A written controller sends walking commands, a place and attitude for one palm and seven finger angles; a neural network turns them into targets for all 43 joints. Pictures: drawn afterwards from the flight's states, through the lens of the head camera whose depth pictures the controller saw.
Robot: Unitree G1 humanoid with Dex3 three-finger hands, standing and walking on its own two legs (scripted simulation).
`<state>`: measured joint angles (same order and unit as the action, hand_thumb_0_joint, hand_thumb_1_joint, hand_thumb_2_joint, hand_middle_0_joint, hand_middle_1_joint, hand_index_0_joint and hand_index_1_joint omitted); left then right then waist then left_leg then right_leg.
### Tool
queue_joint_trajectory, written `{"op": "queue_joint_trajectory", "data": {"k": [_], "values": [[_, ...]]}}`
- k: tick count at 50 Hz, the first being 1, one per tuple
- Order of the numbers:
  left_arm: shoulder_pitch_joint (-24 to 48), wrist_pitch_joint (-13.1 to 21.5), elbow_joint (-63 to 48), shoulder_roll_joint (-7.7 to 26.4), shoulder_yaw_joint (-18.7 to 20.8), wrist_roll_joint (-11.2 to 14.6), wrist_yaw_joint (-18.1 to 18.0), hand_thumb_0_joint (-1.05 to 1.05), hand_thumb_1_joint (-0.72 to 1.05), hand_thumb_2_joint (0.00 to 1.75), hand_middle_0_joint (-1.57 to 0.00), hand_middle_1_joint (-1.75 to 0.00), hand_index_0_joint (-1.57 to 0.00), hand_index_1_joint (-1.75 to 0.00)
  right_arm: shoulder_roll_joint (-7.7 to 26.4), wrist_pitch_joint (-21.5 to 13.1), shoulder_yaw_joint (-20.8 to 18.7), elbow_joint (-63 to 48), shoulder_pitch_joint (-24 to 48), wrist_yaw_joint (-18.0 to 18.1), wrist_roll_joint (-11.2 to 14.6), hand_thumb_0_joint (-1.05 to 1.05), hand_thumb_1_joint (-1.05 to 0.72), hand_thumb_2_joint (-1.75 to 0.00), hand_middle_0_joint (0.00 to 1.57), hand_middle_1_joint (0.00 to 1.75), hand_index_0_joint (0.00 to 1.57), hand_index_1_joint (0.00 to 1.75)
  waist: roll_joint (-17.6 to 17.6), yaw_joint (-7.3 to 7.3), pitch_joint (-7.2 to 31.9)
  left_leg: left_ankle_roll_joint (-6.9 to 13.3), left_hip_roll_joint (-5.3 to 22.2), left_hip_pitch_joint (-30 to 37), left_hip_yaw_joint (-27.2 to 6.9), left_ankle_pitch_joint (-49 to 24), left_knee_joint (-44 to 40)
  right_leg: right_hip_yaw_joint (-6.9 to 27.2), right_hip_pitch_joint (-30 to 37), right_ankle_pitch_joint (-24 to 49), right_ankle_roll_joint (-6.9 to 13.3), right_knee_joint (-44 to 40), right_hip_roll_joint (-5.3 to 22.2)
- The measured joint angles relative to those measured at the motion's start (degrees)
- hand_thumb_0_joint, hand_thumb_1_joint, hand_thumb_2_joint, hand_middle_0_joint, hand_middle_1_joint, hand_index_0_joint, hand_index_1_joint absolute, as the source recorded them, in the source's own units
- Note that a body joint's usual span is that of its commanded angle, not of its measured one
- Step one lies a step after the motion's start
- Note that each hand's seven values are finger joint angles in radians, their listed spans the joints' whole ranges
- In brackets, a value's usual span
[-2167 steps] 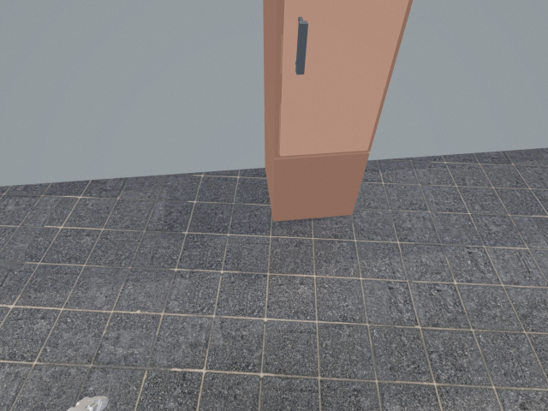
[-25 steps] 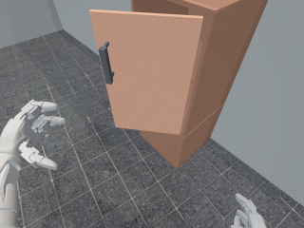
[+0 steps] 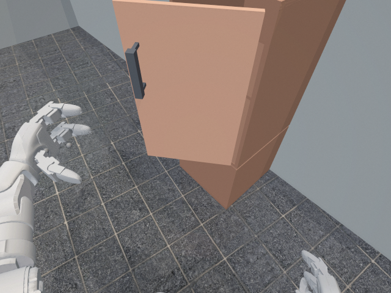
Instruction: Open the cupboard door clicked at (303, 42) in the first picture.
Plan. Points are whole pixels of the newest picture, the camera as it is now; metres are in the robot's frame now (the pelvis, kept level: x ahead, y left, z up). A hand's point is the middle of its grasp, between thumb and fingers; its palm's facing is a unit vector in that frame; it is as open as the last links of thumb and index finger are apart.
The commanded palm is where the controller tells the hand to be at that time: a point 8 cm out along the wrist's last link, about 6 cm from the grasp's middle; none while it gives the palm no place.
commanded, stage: move the hooked fingers beside the handle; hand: left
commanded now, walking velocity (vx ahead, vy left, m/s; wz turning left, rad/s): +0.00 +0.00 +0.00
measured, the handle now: (138, 71) +0.64 +0.20 +0.10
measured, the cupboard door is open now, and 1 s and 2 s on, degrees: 39 39 39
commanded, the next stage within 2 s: none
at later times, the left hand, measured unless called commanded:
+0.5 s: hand (89, 113) +0.45 +0.26 +0.12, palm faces -0.09 -1.00 +0.00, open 14.0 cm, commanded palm +0.43 +0.32 +0.11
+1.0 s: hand (101, 89) +0.53 +0.26 +0.13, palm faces -0.09 -1.00 +0.00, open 14.0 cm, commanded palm +0.53 +0.31 +0.11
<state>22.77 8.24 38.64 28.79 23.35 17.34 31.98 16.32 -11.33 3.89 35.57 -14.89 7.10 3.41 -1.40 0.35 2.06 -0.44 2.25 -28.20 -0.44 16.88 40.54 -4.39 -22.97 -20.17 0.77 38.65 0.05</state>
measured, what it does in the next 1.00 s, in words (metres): stands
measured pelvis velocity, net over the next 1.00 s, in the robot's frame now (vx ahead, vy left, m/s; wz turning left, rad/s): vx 0.01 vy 0.02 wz -0.05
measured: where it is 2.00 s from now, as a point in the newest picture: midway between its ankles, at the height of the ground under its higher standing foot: outside the picture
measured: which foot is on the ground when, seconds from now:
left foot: down 0.00-1.00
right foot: down 0.00-1.00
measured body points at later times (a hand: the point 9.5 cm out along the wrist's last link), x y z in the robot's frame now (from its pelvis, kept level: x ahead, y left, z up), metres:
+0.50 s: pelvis +0.01 +0.01 -0.01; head +0.08 +0.02 +0.44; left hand +0.44 +0.32 +0.12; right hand +0.06 -0.27 -0.11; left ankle +0.04 +0.12 -0.72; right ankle +0.00 -0.11 -0.72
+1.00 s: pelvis +0.01 +0.02 -0.02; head +0.13 +0.04 +0.41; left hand +0.53 +0.31 +0.13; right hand -0.01 -0.26 -0.12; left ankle +0.04 +0.12 -0.72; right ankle +0.00 -0.11 -0.72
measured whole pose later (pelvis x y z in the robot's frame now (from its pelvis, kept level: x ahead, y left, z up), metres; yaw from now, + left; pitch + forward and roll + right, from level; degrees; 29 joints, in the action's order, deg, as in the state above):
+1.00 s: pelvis +0.01 +0.02 -0.02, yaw -3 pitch +18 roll -3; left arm 59.0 14.4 73.3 45.1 26.5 6.7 30.6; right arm 17.4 1.2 2.9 36.9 -23.8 4.1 1.3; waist -0.4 10.0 3.8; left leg 0.7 3.7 -46.5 0.6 20.8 49.5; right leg -2.9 -40.7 -21.9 -0.4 45.0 -1.1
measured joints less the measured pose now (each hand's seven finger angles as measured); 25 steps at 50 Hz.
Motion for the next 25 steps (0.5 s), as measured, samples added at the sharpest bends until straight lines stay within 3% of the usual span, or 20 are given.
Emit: {"op": "queue_joint_trajectory", "data": {"k": [9,25], "values": [[6.42,1.49,8.32,2.73,1.62,-1.46,0.21,-0.01,-0.5,0.3,-0.3,-1.2,-0.3,-1.2,0.86,2.79,-0.98,-0.49,-3.45,-1.44,-0.18,0.01,-0.9,-0.9,0.2,0.3,0.21,0.3,0.45,2.26,0.95,0.31,0.34,-2.85,1.3,1.06,1.4,1.37,-3.45,-0.59,-0.29,1.54,-0.18],[16.82,4.82,18.92,5.93,2.26,-4.48,-0.27,-0.01,-0.51,0.3,-0.3,-1.2,-0.3,-1.2,0.8,7.02,-1.67,0.84,-6.54,-2.35,-0.8,0.01,-0.9,-0.9,0.2,0.3,0.2,0.3,0.81,4.46,1.61,0.77,0.53,-7.63,1.51,2.38,3.81,1.69,-7.88,-1.23,-0.75,2.96,-0.31]]}}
